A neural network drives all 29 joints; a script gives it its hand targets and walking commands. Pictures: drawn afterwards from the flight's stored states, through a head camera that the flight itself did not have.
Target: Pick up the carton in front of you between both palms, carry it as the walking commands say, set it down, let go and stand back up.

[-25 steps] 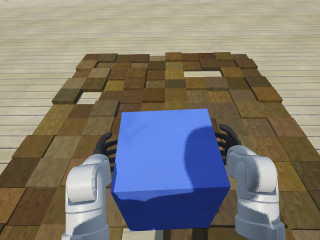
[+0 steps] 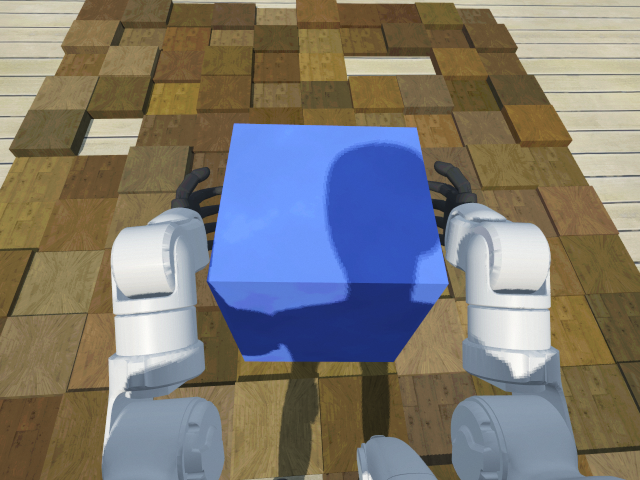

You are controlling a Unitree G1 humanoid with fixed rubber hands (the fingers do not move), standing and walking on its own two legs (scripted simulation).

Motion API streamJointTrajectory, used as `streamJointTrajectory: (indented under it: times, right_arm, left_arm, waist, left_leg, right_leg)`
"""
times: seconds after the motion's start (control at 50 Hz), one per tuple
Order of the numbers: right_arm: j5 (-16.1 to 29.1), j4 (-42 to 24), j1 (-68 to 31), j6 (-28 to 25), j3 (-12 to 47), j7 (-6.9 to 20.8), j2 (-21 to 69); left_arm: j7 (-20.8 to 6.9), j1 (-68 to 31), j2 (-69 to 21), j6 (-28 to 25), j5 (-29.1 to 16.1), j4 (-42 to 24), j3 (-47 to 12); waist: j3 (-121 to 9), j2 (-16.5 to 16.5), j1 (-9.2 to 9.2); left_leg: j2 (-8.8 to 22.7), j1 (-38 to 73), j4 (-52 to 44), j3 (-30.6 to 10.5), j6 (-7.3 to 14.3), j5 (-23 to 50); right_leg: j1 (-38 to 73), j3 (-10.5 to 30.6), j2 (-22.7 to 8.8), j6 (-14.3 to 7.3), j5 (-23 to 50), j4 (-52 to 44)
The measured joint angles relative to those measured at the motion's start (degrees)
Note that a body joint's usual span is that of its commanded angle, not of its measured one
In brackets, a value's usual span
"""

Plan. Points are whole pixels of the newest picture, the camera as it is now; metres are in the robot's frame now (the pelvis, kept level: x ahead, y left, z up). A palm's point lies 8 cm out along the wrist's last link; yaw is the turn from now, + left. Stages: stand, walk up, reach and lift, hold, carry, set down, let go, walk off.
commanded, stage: carry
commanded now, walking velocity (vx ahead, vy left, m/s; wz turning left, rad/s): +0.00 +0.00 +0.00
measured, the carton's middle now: (322, 255) +0.39 +0.00 +0.03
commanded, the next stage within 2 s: none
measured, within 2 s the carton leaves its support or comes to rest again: neither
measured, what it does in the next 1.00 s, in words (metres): climbs: right foot 0.05 m higher, then left foot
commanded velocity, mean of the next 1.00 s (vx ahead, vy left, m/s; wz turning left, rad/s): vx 0.00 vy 0.00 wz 0.00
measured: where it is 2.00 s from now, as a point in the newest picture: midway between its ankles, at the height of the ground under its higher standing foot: (297, 383)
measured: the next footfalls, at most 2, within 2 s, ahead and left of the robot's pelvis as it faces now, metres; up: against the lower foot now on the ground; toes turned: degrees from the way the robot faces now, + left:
right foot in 0.14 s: +0.25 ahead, -0.11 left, +0.05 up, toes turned -2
left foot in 0.38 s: +0.17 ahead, +0.10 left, +0.06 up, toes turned +1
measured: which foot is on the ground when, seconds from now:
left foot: down 0.00-0.18, up 0.20-0.36, down 0.38-0.68, up 0.70-0.76, down 0.78-1.00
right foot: up 0.00-0.12, down 0.14-0.48, up 0.50-0.64, down 0.66-1.00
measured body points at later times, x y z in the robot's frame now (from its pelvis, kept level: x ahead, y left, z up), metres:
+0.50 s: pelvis +0.19 +0.02 +0.06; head +0.25 +0.05 +0.50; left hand +0.57 +0.21 +0.19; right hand +0.60 -0.09 +0.21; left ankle +0.13 +0.10 -0.68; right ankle +0.21 -0.11 -0.68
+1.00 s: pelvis +0.29 +0.06 +0.05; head +0.34 +0.07 +0.50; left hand +0.67 +0.22 +0.16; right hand +0.67 -0.08 +0.17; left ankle +0.21 +0.12 -0.68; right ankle +0.27 -0.06 -0.68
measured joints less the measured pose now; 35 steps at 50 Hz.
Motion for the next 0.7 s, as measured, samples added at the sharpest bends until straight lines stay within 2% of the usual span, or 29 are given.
streamJointTrajectory:
  times: [0.1, 0.14, 0.16, 0.18, 0.2, 0.24, 0.28, 0.34, 0.38, 0.44, 0.48, 0.52, 0.58, 0.62, 0.66, 0.68, 0.7]
  right_arm:
    - [1.2, -12.3, 1.6, 0.7, -2.3, -0.2, 1.7]
    - [1.6, -14.6, 1.0, 1.4, -2.7, -0.2, 1.7]
    - [1.8, -15.1, 0.5, 1.9, -2.7, -0.2, 1.1]
    - [2.0, -15.2, -0.3, 2.6, -2.8, -0.2, 0.3]
    - [2.4, -14.7, -1.5, 3.3, -3.2, -0.2, -0.6]
    - [2.6, -12.1, -3.4, 4.2, -3.8, 0.2, -2.0]
    - [1.9, -10.0, -4.8, 5.1, -4.5, 0.4, -1.8]
    - [0.9, -8.5, -7.2, 6.2, -4.9, 0.7, -1.5]
    - [0.4, -8.0, -8.7, 6.6, -5.1, 0.7, -1.6]
    - [-1.5, -5.2, -8.7, 5.8, -5.0, 1.1, 0.0]
    - [-2.8, -2.4, -8.6, 5.8, -5.1, 1.3, 0.6]
    - [-3.6, -0.1, -8.4, 5.9, -5.0, 1.4, 0.5]
    - [-4.2, 3.9, -7.8, 5.1, -4.3, 1.7, 0.0]
    - [-4.1, 5.5, -6.8, 4.6, -4.0, 1.8, -0.4]
    - [-3.6, 6.5, -5.1, 4.2, -4.1, 1.8, -0.6]
    - [-3.1, 7.0, -4.2, 3.8, -3.9, 1.8, -1.1]
    - [-2.5, 7.6, -3.4, 3.3, -3.8, 1.9, -1.6]
  left_arm:
    - [0.0, 1.3, -2.6, 0.3, 0.8, -11.5, -0.5]
    - [0.0, 1.3, -2.9, 0.6, 1.0, -14.1, -0.8]
    - [0.0, 1.1, -3.2, 0.5, 1.1, -14.4, -0.9]
    - [0.0, 0.6, -3.5, 0.4, 1.4, -14.2, -1.0]
    - [0.0, -0.4, -3.6, 0.5, 1.8, -13.5, -1.2]
    - [0.5, -2.1, -3.8, 1.1, 2.4, -11.3, -1.2]
    - [0.8, -2.8, -3.6, 2.2, 2.5, -9.9, -0.8]
    - [1.2, -4.1, -3.0, 3.6, 1.8, -9.6, 0.3]
    - [1.2, -5.1, -2.3, 3.8, 1.2, -9.3, 0.5]
    - [1.3, -5.0, -0.9, 4.5, 0.3, -7.2, 1.2]
    - [1.3, -5.0, -0.3, 4.9, -0.1, -4.3, 1.6]
    - [1.3, -5.4, 0.1, 4.6, -0.5, -0.7, 1.6]
    - [0.8, -5.9, 0.8, 3.5, -0.2, 4.5, 1.4]
    - [0.4, -5.9, 0.6, 2.8, 0.5, 7.0, 1.2]
    - [0.3, -5.3, -0.2, 2.2, 1.3, 9.0, 1.0]
    - [0.2, -4.7, -0.9, 1.7, 1.9, 9.6, 0.9]
    - [0.2, -4.1, -1.6, 1.2, 2.6, 10.1, 0.7]
  waist:
    - [2.7, -0.5, -0.31]
    - [2.8, -0.4, 0.26]
    - [2.8, 0.4, 0.7]
    - [3.3, 1.9, 1.08]
    - [3.6, 2.9, 1.69]
    - [3.7, 3.4, 2.57]
    - [2.7, 2.5, 3.38]
    - [1.4, 1.0, 4.57]
    - [0.8, -0.1, 5.49]
    - [0.1, -4.5, 6.5]
    - [-1.4, -4.6, 6.35]
    - [-3.1, -3.6, 5.57]
    - [-5.4, -1.2, 3.72]
    - [-6.5, 0.0, 2.69]
    - [-7.7, 0.1, 2.09]
    - [-8.3, 0.4, 2.21]
    - [-8.6, 1.0, 2.49]
  left_leg:
    - [0.3, 4.4, -0.2, -0.5, -0.6, -4.1]
    - [0.5, 6.0, 2.0, -0.5, -1.1, -7.0]
    - [1.1, 6.4, 4.6, -0.8, -1.4, -8.5]
    - [2.4, 5.5, 8.8, -1.5, -2.0, -7.6]
    - [2.4, 3.3, 15.5, -3.6, -3.0, -8.3]
    - [0.1, -1.6, 29.0, -7.8, -3.9, -15.4]
    - [-1.3, -4.7, 33.0, -9.1, -3.6, -19.9]
    - [-1.0, -5.4, 23.5, -9.0, -4.2, -19.3]
    - [-1.1, -3.3, 14.1, -8.1, -4.4, -14.9]
    - [-4.1, 2.4, 5.6, -5.2, -2.2, -7.5]
    - [-4.6, 6.4, -0.2, -5.0, -1.1, -4.8]
    - [-4.6, 9.2, -3.8, -5.7, -0.5, -4.3]
    - [-4.0, 10.4, -4.1, -7.0, 0.0, -5.6]
    - [-3.9, 10.8, -2.4, -7.5, 0.2, -7.5]
    - [-4.8, 10.7, 0.9, -7.6, 0.0, -9.8]
    - [-5.0, 9.8, 4.1, -7.4, -0.5, -11.1]
    - [-4.8, 8.1, 8.4, -7.2, -1.9, -12.0]
  right_leg:
    - [-6.2, -1.4, -0.6, -0.3, 9.0, -17.3]
    - [-4.0, -3.0, 0.0, -1.0, 16.1, -27.2]
    - [-2.0, -3.5, 0.6, -1.8, 22.9, -30.0]
    - [-0.6, -4.5, 1.3, -2.3, 23.5, -30.2]
    - [0.5, -5.0, 1.8, -2.9, 21.6, -30.2]
    - [2.7, -5.2, 2.0, -3.3, 19.1, -31.8]
    - [4.7, -4.7, 1.5, -2.9, 19.0, -34.9]
    - [7.3, -3.8, 0.5, -1.7, 19.8, -38.8]
    - [8.6, -3.0, -0.4, -1.1, 19.4, -39.7]
    - [11.0, -0.1, -3.1, -0.8, 21.3, -41.4]
    - [11.8, 0.1, -3.4, -1.8, 23.9, -41.5]
    - [12.3, -0.6, -3.0, -2.2, 21.0, -39.6]
    - [12.0, -2.4, -1.1, -1.5, 14.6, -37.9]
    - [12.4, -3.5, -0.1, -1.2, 17.0, -40.4]
    - [14.5, -3.9, -0.1, -1.8, 25.3, -44.8]
    - [15.6, -3.7, -0.2, -2.0, 25.1, -45.6]
    - [16.2, -3.6, 0.0, -1.9, 22.4, -45.7]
